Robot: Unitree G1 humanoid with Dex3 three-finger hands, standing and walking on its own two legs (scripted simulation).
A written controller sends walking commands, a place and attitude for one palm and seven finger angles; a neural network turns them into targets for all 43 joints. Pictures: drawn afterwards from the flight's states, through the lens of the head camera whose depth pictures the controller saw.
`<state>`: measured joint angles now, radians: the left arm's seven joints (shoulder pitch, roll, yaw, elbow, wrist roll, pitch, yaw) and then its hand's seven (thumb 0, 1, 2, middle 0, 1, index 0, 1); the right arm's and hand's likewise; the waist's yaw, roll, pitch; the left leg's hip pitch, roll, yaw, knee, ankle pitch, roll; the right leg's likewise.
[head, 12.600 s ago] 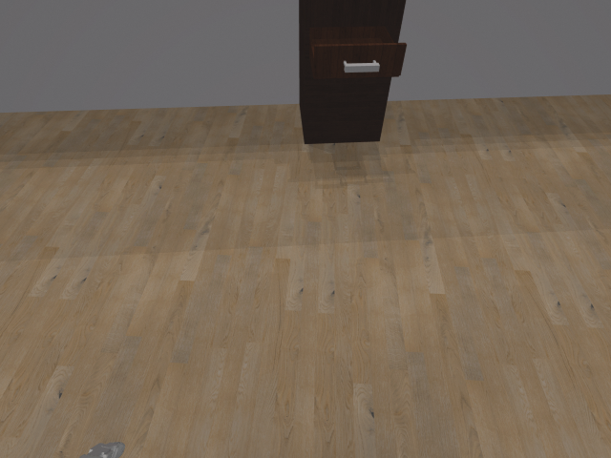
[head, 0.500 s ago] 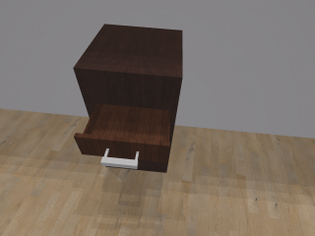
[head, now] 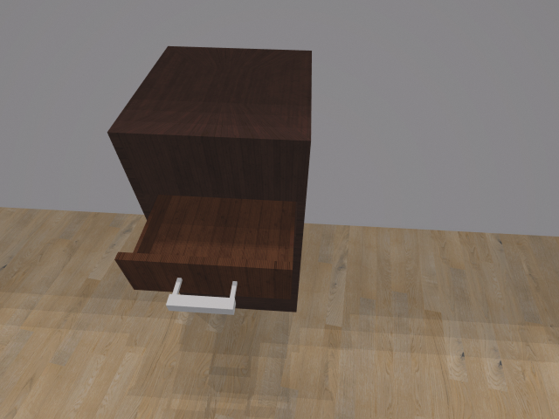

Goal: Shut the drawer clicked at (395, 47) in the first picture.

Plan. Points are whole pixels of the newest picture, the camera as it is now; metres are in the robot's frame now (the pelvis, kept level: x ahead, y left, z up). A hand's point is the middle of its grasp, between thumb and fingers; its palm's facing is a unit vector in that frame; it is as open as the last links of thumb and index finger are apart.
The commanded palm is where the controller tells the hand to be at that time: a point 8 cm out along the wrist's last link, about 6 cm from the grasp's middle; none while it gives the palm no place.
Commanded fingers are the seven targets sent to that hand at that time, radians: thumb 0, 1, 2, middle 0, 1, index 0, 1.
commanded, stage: come to a stop and stand still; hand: left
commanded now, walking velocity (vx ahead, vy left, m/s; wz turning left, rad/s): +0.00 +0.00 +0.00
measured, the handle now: (204, 294) +0.41 +0.20 -0.21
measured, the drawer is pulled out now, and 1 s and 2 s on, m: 0.20 0.20 0.20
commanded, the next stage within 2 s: look again from close up in 0.64 s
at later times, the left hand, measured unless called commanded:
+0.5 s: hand out of the picture -0.02 +0.15 -0.17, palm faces +0.01 -0.98 -0.19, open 7.3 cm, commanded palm none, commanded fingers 0.00 0.90 0.90 -0.20 -0.30 -0.20 -0.30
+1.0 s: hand out of the picture -0.04 +0.14 -0.17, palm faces +0.02 -0.99 -0.17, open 7.3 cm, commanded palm none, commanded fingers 0.00 0.90 0.90 -0.20 -0.30 -0.20 -0.30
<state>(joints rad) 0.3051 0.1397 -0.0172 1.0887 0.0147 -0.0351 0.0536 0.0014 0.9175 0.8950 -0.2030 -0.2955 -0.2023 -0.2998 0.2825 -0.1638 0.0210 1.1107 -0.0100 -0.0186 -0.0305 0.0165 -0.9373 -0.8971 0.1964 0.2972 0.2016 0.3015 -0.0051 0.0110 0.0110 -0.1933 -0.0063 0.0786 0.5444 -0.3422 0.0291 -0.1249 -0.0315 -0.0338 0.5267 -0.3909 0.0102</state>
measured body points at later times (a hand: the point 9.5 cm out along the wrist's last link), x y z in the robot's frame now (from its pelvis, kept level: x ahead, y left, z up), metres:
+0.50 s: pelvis -0.01 -0.01 +0.01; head +0.00 -0.02 +0.46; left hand -0.02 +0.20 -0.15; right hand -0.01 -0.24 -0.15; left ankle -0.03 +0.10 -0.73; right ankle -0.07 -0.12 -0.73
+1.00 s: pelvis -0.01 -0.02 +0.01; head +0.00 -0.02 +0.46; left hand -0.04 +0.19 -0.15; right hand -0.03 -0.23 -0.15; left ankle -0.03 +0.10 -0.73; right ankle -0.07 -0.12 -0.73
